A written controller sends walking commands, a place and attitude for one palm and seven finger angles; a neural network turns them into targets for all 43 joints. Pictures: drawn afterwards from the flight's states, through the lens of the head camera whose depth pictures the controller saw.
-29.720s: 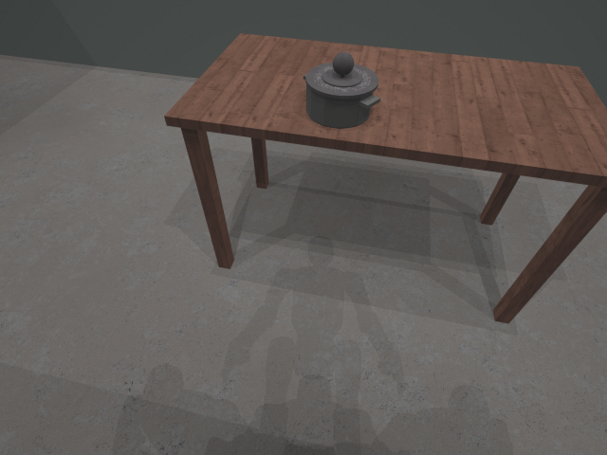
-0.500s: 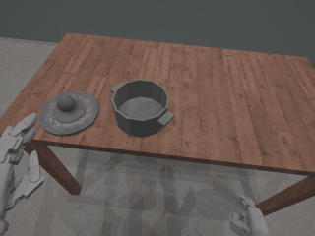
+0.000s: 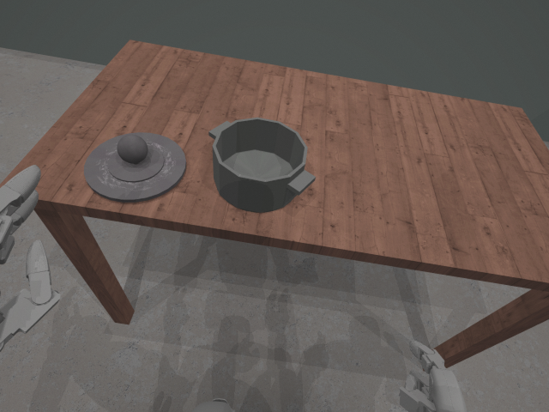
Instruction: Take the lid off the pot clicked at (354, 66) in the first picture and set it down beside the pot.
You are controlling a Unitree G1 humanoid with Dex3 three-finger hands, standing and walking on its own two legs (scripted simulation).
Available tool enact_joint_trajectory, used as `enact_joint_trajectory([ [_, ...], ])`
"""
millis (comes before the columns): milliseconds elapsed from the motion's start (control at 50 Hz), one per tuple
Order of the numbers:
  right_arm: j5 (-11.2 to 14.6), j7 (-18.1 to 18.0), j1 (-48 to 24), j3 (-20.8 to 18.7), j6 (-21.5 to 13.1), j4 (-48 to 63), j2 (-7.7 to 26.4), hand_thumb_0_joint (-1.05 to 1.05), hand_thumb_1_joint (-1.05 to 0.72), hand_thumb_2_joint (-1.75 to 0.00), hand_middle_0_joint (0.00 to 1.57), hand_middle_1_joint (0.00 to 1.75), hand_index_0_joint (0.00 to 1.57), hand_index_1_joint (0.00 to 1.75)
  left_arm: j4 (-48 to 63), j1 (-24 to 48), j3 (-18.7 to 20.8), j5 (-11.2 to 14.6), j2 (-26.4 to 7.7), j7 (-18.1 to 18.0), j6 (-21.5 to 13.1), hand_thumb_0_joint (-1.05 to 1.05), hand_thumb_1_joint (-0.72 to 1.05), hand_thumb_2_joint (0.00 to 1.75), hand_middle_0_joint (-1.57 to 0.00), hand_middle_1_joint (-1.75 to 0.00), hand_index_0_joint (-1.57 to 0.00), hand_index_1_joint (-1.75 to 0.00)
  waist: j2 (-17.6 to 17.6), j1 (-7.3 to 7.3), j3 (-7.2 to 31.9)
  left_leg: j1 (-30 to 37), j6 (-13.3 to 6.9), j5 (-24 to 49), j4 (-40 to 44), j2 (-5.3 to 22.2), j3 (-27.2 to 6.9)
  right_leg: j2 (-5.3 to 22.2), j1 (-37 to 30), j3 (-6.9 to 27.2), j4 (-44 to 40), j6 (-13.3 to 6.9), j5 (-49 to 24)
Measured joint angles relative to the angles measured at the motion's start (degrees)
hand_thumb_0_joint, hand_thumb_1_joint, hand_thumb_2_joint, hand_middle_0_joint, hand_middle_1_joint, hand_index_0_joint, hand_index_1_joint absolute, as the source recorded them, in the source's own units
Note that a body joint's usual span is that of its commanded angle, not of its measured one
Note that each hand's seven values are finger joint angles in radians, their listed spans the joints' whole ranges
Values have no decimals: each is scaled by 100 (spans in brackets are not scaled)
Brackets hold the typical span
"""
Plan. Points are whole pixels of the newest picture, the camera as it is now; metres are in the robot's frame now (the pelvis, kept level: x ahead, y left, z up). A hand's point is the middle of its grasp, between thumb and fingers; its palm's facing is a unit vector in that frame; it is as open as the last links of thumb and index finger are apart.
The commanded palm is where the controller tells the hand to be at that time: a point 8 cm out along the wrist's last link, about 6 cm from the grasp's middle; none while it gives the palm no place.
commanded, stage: step back with the hand held close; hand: left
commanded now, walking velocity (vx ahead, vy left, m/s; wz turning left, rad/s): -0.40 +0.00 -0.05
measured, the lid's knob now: (132, 149) +0.54 +0.30 +0.02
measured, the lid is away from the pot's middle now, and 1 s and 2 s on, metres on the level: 0.24 0.24 0.24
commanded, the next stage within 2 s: stop stepping back and stand still in 0.50 s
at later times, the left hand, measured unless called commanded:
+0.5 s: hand out of the picture +0.09 +0.24 +0.18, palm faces +0.30 -0.87 -0.40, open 7.4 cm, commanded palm +0.03 +0.29 +0.20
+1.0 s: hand out of the picture -0.09 +0.30 +0.19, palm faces +0.41 -0.84 -0.35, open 7.4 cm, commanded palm -0.15 +0.33 +0.20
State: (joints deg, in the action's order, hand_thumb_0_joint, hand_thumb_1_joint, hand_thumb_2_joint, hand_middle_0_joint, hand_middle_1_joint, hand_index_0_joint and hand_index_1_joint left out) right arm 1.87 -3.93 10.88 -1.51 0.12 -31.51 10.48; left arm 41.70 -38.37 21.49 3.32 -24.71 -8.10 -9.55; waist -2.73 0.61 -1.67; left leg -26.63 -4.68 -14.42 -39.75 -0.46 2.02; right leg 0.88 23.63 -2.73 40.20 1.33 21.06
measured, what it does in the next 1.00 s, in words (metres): walks backwards: right foot, then right foot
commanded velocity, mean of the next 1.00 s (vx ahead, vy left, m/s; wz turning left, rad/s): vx -0.08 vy -0.01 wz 0.00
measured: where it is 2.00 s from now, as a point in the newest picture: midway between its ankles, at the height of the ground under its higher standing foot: outside the picture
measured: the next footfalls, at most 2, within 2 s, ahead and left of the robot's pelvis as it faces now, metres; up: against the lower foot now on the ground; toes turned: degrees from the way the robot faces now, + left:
right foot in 0.20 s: -0.03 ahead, -0.14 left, +0.00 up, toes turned -3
right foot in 0.76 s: -0.24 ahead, -0.07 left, +0.00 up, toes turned -4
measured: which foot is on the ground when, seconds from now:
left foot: down 0.00-0.76, up 0.78-0.98, down 1.00-1.00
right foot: up 0.00-0.18, down 0.20-0.48, up 0.50-0.74, down 0.76-1.00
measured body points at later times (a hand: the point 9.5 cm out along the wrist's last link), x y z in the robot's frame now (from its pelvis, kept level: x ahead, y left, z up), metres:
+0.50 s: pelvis -0.10 +0.02 -0.01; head -0.09 +0.07 +0.44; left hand +0.07 +0.29 +0.20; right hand +0.05 -0.25 -0.06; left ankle +0.03 +0.08 -0.72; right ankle -0.07 -0.13 -0.72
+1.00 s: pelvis -0.28 +0.05 -0.01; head -0.29 +0.10 +0.44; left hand -0.12 +0.35 +0.20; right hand -0.13 -0.18 -0.07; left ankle -0.37 +0.18 -0.71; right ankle -0.28 -0.06 -0.72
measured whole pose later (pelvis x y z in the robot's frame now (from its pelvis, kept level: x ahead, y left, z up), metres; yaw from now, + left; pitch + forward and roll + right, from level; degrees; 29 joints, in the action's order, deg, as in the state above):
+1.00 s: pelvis -0.28 +0.05 -0.01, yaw +1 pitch +4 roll -2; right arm 3.3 -4.0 15.3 1.7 -0.8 -33.8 9.9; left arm 37.4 -28.7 23.8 3.7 -26.0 -6.7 -9.8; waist -5.1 0.0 6.7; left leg -19.7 -1.3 -24.8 -48.4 3.4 -1.6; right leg 0.4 24.4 -5.8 42.6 -1.1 22.3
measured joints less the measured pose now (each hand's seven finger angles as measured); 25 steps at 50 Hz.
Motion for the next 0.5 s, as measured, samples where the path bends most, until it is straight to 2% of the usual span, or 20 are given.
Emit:
enact_joint_trajectory([
  [60, -57, 53, -7, 2, -195, 14, -89, 1, -90, -89, 20, 30, 20, 30, -27, 112, 137, -17, -46, -48, -11, 2, 89, 90, -21, -30, -21, -30, 53, -38, 38, -36, -15, 193, 237, 50, 34, -178, 26, 148, 549, -22, 503],
  [120, -89, 131, -72, 55, -322, 10, -166, 1, -90, -89, 20, 30, 20, 30, -30, 246, 178, -4, -23, -67, -30, 2, 89, 90, -21, -30, -21, -30, 98, -117, 46, -77, -18, 438, 518, 116, 131, -243, -236, 166, 181, -19, 532],
  [200, -139, 200, -222, 186, -367, 51, -206, 1, -90, -89, 20, 30, 20, 30, -13, 362, 94, -9, -42, 26, -85, 2, 89, 90, -21, -30, -21, -30, 129, -125, -11, -284, -4, 681, 628, 173, 239, -249, -746, 187, -873, -35, -181],
  [260, -144, 224, -321, 213, -313, 58, -130, 1, -90, -89, 20, 30, 21, 30, -44, 411, -69, -29, -75, 180, -178, 2, 89, 90, -21, -30, -21, -30, 414, -13, -210, -408, 34, 768, 575, 322, 44, -435, -776, 19, -1096, -41, -553],
  [360, -36, 203, -66, 128, -97, 50, -113, 1, -90, -89, 20, 30, 21, 30, 197, -105, 47, 41, -367, 259, -388, 2, 89, 90, -21, -30, -21, -30, 215, 109, -155, -669, 307, -361, 59, 176, -110, -326, -591, -115, -800, -93, -476],
  [420, -37, 127, 97, 23, 35, -119, -17, 1, -90, -89, 20, 30, 21, 30, 251, -227, 49, 31, -306, 179, -456, 2, 88, 90, -21, -30, -22, -30, 71, 70, 52, -460, 400, -430, -188, 91, -240, -236, -490, -61, -539, -48, -393],
  [460, -36, 58, 144, -53, 72, -203, 65, 1, -90, -89, 20, 30, 21, 30, 184, -23, 43, 9, -243, 117, -454, 2, 88, 90, -22, -30, -22, -30, 42, 97, 141, -448, 277, 116, -65, 75, -216, -176, -401, -95, -368, 11, -351],
  [500, -37, 6, 94, -103, -1, -266, 116, 1, -90, -89, 20, 30, 20, 30, 52, 277, 111, -13, -198, 43, -455, 2, 88, 90, -22, -30, -22, -30, 31, 45, 109, -481, 90, 665, -32, 105, -139, -190, -258, -48, -99, -3, -157],
])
